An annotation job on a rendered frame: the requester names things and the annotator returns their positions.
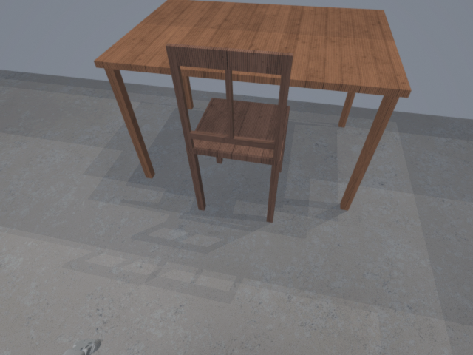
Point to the left robot hand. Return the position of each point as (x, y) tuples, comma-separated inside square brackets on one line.
[(84, 347)]

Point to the chair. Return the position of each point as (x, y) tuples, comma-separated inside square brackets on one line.
[(237, 130)]

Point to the table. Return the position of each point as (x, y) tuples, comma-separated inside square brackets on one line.
[(340, 49)]

